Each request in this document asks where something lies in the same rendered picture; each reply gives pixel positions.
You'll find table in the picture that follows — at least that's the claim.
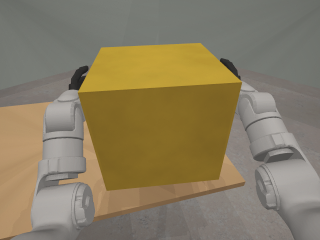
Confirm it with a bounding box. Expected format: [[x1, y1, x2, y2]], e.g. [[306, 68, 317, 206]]
[[0, 101, 246, 240]]

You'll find carton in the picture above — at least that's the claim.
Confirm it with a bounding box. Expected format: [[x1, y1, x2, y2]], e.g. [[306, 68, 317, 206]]
[[77, 43, 242, 191]]

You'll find left robot forearm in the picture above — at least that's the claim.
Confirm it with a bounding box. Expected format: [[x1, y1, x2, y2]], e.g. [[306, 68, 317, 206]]
[[30, 89, 86, 227]]

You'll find right robot hand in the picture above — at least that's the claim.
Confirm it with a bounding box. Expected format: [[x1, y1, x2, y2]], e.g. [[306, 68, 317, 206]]
[[220, 58, 241, 80]]

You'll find right robot upper arm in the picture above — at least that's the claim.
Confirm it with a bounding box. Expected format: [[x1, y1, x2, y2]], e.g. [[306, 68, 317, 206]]
[[254, 158, 320, 240]]

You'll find right robot forearm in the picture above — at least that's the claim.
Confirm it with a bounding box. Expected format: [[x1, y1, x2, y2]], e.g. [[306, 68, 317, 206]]
[[235, 81, 320, 184]]

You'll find left robot upper arm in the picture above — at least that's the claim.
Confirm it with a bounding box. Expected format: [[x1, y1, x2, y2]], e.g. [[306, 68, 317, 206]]
[[10, 182, 95, 240]]

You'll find left robot hand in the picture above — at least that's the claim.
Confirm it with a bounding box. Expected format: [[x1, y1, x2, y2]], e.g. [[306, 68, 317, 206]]
[[68, 65, 89, 91]]

